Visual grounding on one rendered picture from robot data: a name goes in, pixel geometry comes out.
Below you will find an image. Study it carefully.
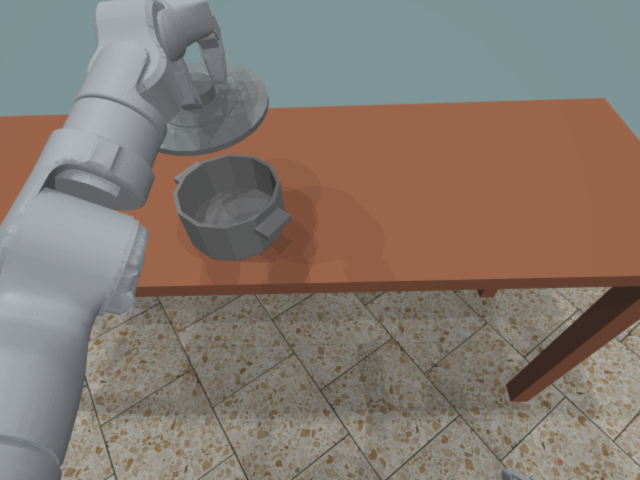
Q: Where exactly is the knob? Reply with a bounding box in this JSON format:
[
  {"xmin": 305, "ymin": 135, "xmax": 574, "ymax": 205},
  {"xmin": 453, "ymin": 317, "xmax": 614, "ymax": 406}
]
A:
[{"xmin": 190, "ymin": 73, "xmax": 216, "ymax": 106}]

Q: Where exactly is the left robot hand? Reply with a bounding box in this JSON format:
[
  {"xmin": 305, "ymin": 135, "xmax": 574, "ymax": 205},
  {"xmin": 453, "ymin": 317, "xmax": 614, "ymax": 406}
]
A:
[{"xmin": 164, "ymin": 0, "xmax": 227, "ymax": 110}]

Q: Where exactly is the lid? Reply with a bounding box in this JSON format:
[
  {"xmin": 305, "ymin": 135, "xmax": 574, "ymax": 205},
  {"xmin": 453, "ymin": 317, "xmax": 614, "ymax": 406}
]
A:
[{"xmin": 158, "ymin": 61, "xmax": 269, "ymax": 156}]

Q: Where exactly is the robot left upper arm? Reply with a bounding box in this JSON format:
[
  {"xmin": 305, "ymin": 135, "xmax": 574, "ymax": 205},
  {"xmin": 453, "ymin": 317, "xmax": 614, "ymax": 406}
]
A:
[{"xmin": 0, "ymin": 187, "xmax": 149, "ymax": 480}]

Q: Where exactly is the pot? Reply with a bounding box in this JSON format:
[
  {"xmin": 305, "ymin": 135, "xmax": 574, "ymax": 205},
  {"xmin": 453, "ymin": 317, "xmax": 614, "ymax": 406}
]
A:
[{"xmin": 173, "ymin": 154, "xmax": 292, "ymax": 261}]

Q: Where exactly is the table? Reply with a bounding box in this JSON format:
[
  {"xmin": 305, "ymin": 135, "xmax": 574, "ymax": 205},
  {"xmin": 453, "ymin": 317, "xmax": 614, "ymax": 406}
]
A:
[{"xmin": 0, "ymin": 98, "xmax": 640, "ymax": 402}]

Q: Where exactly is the left robot forearm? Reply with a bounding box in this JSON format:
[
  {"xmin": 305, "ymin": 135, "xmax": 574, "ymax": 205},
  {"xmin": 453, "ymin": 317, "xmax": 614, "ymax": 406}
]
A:
[{"xmin": 0, "ymin": 0, "xmax": 187, "ymax": 274}]

